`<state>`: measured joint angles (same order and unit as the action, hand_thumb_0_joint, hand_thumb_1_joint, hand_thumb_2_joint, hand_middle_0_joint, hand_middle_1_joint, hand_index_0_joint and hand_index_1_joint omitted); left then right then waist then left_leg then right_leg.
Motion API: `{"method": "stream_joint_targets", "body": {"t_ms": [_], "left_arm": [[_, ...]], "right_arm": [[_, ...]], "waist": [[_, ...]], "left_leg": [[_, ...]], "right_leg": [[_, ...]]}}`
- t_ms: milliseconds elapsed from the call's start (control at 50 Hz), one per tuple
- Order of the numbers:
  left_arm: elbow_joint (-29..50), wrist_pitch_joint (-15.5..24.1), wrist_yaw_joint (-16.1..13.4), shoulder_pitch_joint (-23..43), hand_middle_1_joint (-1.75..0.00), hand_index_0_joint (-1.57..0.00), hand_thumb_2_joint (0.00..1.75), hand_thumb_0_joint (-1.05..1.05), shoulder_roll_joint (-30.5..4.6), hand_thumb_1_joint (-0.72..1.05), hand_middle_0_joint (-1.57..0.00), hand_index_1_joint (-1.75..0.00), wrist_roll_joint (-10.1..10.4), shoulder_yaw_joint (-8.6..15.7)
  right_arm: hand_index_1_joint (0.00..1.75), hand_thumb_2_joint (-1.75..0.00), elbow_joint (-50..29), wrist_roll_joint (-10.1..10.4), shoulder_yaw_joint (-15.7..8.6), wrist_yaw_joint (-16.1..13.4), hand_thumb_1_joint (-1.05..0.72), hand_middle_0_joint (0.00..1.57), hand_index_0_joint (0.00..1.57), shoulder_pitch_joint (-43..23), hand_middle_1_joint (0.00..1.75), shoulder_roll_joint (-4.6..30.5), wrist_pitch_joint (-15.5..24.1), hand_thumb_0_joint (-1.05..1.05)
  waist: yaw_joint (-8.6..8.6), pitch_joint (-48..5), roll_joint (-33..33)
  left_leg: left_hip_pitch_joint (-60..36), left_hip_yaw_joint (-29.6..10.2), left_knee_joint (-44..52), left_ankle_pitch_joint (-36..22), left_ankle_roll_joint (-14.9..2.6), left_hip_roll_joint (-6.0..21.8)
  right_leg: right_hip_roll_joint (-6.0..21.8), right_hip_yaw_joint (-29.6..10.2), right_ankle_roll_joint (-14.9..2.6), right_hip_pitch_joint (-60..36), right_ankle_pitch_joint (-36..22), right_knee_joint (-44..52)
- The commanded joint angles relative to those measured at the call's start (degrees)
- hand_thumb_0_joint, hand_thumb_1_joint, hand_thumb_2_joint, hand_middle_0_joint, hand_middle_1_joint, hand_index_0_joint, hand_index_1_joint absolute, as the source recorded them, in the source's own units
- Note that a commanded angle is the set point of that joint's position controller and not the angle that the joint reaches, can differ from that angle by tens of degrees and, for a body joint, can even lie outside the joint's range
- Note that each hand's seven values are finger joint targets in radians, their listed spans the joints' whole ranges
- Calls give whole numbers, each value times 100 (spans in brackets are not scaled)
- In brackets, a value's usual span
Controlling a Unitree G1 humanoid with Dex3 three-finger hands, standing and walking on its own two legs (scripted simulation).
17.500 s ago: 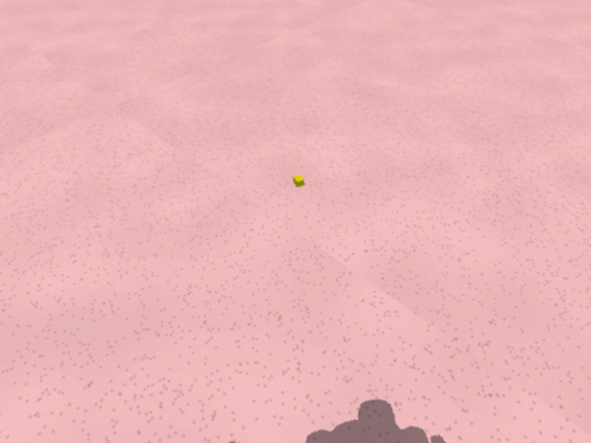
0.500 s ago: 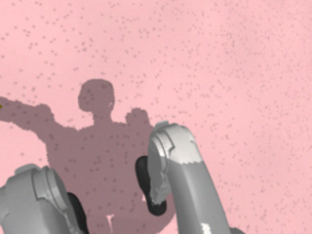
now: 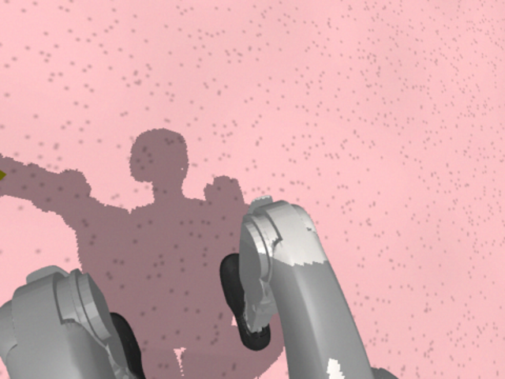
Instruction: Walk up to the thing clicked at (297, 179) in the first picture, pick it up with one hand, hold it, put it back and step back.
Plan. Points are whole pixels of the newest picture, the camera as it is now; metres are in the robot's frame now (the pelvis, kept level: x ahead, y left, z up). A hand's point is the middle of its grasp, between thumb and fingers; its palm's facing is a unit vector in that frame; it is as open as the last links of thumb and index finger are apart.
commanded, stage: rise first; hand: left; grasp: from above
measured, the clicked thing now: out of the picture +0.50 +0.30 -0.30
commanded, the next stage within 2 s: approach in 0.42 s
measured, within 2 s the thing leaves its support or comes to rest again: neither
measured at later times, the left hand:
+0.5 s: hand out of the picture +0.47 +0.33 -0.18, palm faces -0.24 -0.33 -0.91, open 12.8 cm
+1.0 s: hand out of the picture +0.55 +0.27 -0.15, palm faces -0.19 -0.32 -0.93, open 13.8 cm
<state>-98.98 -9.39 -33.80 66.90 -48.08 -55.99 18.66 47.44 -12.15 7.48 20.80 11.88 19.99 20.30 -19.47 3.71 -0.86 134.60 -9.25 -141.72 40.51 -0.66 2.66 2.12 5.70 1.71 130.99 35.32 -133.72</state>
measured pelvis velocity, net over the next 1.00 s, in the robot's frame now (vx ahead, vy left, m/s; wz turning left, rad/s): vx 0.00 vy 0.00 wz -0.03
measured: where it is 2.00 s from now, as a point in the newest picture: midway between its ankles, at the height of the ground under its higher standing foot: (193, 349)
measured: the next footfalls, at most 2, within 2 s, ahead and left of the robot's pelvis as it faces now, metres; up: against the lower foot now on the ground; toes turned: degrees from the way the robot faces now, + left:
none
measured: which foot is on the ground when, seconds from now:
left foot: down 0.00-1.00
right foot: down 0.00-1.00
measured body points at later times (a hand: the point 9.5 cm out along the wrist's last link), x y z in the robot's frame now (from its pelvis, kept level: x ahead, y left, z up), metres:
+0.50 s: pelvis +0.00 +0.00 +0.00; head +0.26 +0.07 +0.36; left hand +0.48 +0.34 -0.13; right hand +0.00 -0.26 -0.07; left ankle +0.07 +0.13 -0.28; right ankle +0.12 -0.12 -0.28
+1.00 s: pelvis +0.00 +0.00 +0.01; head +0.28 +0.06 +0.35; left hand +0.55 +0.29 -0.10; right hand -0.04 -0.26 -0.05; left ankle +0.07 +0.13 -0.28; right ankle +0.12 -0.12 -0.28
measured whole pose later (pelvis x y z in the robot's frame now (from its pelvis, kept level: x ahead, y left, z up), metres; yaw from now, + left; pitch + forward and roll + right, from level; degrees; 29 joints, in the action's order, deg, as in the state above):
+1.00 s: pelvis +0.00 +0.00 +0.01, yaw -2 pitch +34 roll -10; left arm -101.5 -16.3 -34.5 79.8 -51.0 -57.3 15.2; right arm 46.3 -11.7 10.8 20.7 13.3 21.9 19.0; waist -25.8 3.9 -0.6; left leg 134.9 -10.2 -140.9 41.4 -0.2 3.2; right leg 1.3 6.6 1.6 131.6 35.3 -132.2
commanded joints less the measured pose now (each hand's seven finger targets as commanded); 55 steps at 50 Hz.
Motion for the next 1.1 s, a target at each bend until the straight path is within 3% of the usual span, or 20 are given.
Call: {"method": "stream_joint_targets", "body": {"t_ms": [0, 40, 60, 80, 160, 200, 240, 400, 440, 460, 520, 560, 600, 640, 740, 840, 860, 920, 980, 1080], "left_arm": [[567, -85, -151, 1374, -97, -23, 84, 0, -1626, -39, -22, -96, -88, 73], [478, -106, -153, 1320, -95, -25, 82, 0, -1524, -37, -24, -94, -80, 55], [477, -87, -93, 1531, -95, -26, 82, 0, -1232, -38, -25, -94, -90, -170], [406, -91, -104, 1383, -95, -25, 83, 0, -1444, -37, -24, -94, -102, -57], [601, -25, -108, 1507, -96, -26, 82, 0, -1367, -36, -24, -94, -53, -81], [498, 16, -115, 1658, -94, -27, 81, 0, -1257, -35, -26, -93, -50, -167], [701, 61, -183, 1760, -93, -28, 80, 0, -1555, -34, -27, -92, -42, -33], [628, -51, -119, 1731, -95, -27, 81, 0, -1181, -35, -26, -93, -43, -301], [856, -85, -158, 1554, -94, -27, 81, 0, -1487, -36, -26, -93, -53, -95], [890, -112, -140, 1590, -92, -28, 81, 0, -1236, -35, -28, -91, -19, -218], [489, -186, -85, 1358, -93, -20, 89, 0, -1096, -44, -21, -94, -16, -232], [607, -146, -148, 1516, -96, -19, 92, 0, -1470, -47, -19, -96, -21, 45], [184, -149, -105, 1808, -99, -20, 90, 0, -1004, -46, -20, -99, -19, -290], [214, -50, -232, 2258, -98, -20, 90, 0, -1230, -46, -20, -98, -22, -187], [325, -91, -453, 3208, -107, -16, 91, 0, -835, -48, -15, -105, 43, -637], [583, -443, -526, 3525, -105, -12, 98, 0, -1571, -56, -12, -105, -100, -443], [498, -538, -476, 3547, -104, -13, 97, 0, -1470, -56, -14, -105, -124, -609], [474, -802, -270, 2915, -104, -10, 100, 0, -1772, -60, -11, -105, -210, -483], [58, -1055, -11, 1952, -104, -9, 100, 0, -1817, -60, -10, -105, -208, -444], [56, -1016, 293, 1635, -105, -10, 97, 0, -1583, -56, -10, -105, 79, -528]], "right_arm": [[30, -90, 205, 85, -456, 11, -91, 20, 20, 1526, 30, 1674, 7, 0], [30, -90, 189, 100, -453, 11, -91, 20, 20, 1442, 30, 1655, -10, 0], [30, -90, 146, 72, -418, 19, -91, 20, 20, 1408, 30, 1565, 3, 0], [30, -90, 170, 104, -465, -1, -91, 20, 20, 1434, 30, 1693, 2, 0], [30, -90, 159, 78, -450, -11, -91, 20, 20, 1403, 30, 1607, 61, 0], [30, -90, 137, 57, -430, -8, -91, 20, 20, 1459, 30, 1607, 74, 0], [30, -90, 196, 78, -437, -41, -91, 20, 20, 1484, 30, 1638, 81, 0], [30, -90, 182, 34, -423, 22, -91, 20, 20, 1421, 30, 1535, 48, 0], [30, -90, 181, 102, -477, 19, -91, 20, 20, 1492, 30, 1637, 22, 0], [30, -90, 109, 113, -461, 26, -92, 20, 20, 1401, 30, 1575, 14, 0], [30, -90, 141, 95, -450, 44, -90, 20, 20, 1478, 30, 1582, -5, 0], [30, -90, 215, 94, -445, 12, -90, 20, 20, 1551, 30, 1633, -9, 0], [30, -90, 211, 20, -391, 10, -90, 20, 20, 1498, 30, 1617, 20, 0], [30, -90, 266, 24, -341, -38, -91, 20, 20, 1632, 30, 1681, 87, 0], [30, -90, 352, -64, -242, -76, -91, 20, 20, 1516, 30, 1734, 194, 0], [30, -90, 324, -19, -116, -21, -91, 20, 20, 1503, 30, 1837, 73, 0], [30, -90, 150, 10, -83, -6, -92, 20, 20, 1379, 30, 1820, 29, 0], [30, -90, -58, 125, -30, 13, -91, 20, 20, 1378, 30, 1784, -131, 0], [30, -90, -124, 193, -17, -23, -91, 20, 20, 1522, 30, 1786, -305, 0], [30, -89, -266, 215, 21, -190, -90, 20, 20, 1537, 30, 1776, -340, 0]], "waist": [[-88, -3894, 2107], [-49, -3904, 2189], [-226, -3615, 2113], [-159, -3656, 2009], [-141, -3745, 2085], [-311, -3626, 1947], [-204, -3793, 2014], [-203, -3881, 2270], [11, -4168, 2420], [19, -4213, 2417], [-121, -3829, 2067], [-138, -3818, 1998], [-517, -3320, 1682], [-631, -3255, 1655], [-938, -3541, 2319], [-747, -4093, 3056], [-727, -4074, 3043], [-387, -4473, 2952], [-267, -4116, 2313], [-535, -3373, 1457]], "left_leg": [[-2686, 517, 1521, -1272, -40, -114], [-2831, 447, 1618, -1222, -7, -109], [-2660, 472, 1563, -1071, -40, -124], [-2634, 461, 1593, -1014, -50, -112], [-2766, 475, 1596, -1032, -29, -120], [-2586, 498, 1540, -993, -58, -126], [-2637, 507, 1532, -925, -68, -121], [-2920, 549, 1483, -1229, -17, -117], [-2983, 562, 1601, -1336, -3, -125], [-3002, 545, 1620, -1367, 13, -133], [-2678, 548, 1521, -1343, -38, -132], [-2530, 519, 1514, -1303, -58, -138], [-2348, 496, 1479, -933, -99, -136], [-2257, 442, 1539, -615, -105, -133], [-2948, 305, 1689, -518, 29, -94], [-3313, 374, 1578, -1296, 106, -40], [-3184, 428, 1569, -1309, 87, -41], [-3038, 562, 1487, -1836, 33, -67], [-2361, 609, 1473, -1872, -67, -92], [-1719, 530, 1460, -1358, -198, -105]], "right_leg": [[-327, 510, -304, -2160, -1089, 1180], [-318, 535, -341, -2026, -1008, 1096], [-323, 530, -328, -1878, -907, 1147], [-342, 530, -319, -1986, -877, 1200], [-322, 528, -327, -1985, -863, 1190], [-330, 509, -299, -2047, -873, 1224], [-324, 496, -288, -2091, -815, 1287], [-326, 503, -325, -2042, -1075, 1200], [-334, 467, -337, -2263, -1136, 1207], [-335, 473, -355, -2140, -1139, 1139], [-348, 485, -325, -2091, -1145, 1172], [-308, 459, -305, -2117, -1119, 1157], [-336, 502, -284, -1929, -853, 1275], [-338, 502, -257, -2004, -615, 1368], [-304, 609, -300, -1869, -657, 1362], [-305, 554, -322, -2086, -1344, 1205], [-359, 525, -326, -2205, -1340, 1217], [-419, 457, -321, -2640, -1708, 1201], [-465, 403, -262, -2888, -1746, 1218], [-477, 411, -172, -2764, -1283, 1311]]}}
